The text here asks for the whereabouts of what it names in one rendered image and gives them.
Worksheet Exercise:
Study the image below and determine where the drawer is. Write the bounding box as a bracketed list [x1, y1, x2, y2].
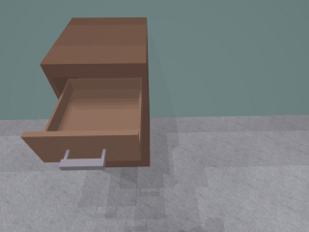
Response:
[20, 77, 143, 162]

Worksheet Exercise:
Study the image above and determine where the handle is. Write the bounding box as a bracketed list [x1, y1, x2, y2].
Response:
[58, 149, 106, 171]

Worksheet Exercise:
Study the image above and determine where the cabinet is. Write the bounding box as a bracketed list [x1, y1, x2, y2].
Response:
[40, 17, 151, 168]

